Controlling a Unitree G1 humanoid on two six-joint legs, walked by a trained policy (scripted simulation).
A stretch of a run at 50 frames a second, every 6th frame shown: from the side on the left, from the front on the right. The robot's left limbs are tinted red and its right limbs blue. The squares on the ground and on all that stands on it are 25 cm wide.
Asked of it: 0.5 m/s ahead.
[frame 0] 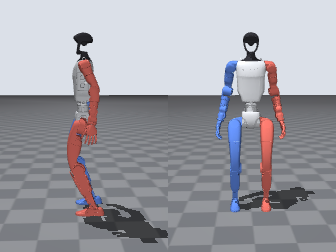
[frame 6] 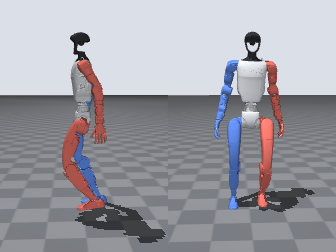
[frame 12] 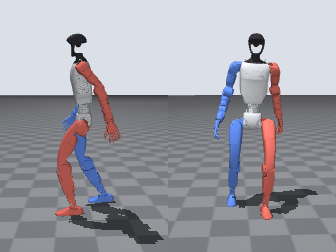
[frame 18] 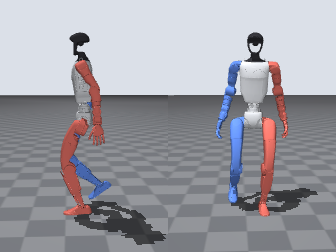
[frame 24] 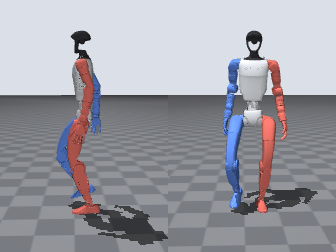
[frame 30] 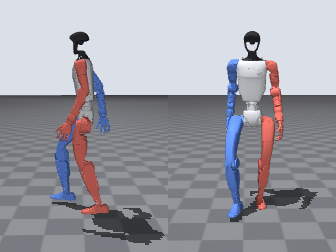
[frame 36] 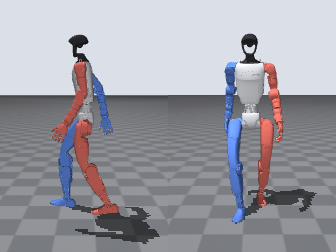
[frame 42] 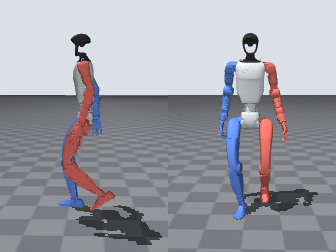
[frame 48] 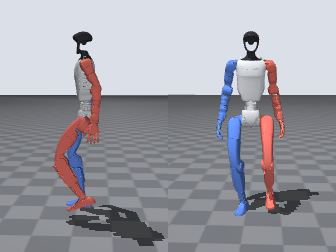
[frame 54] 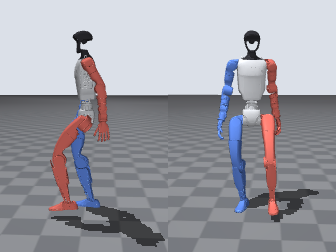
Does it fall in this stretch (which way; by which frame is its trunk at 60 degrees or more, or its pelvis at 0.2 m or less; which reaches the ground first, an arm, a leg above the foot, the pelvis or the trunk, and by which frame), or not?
no
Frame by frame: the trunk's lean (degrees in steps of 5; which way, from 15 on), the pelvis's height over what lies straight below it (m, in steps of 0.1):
0: 0, 0.8
6: 0, 0.8
12: 5, 0.8
18: 5, 0.8
24: 5, 0.8
30: 5, 0.8
36: 5, 0.8
42: 5, 0.8
48: 5, 0.8
54: 5, 0.8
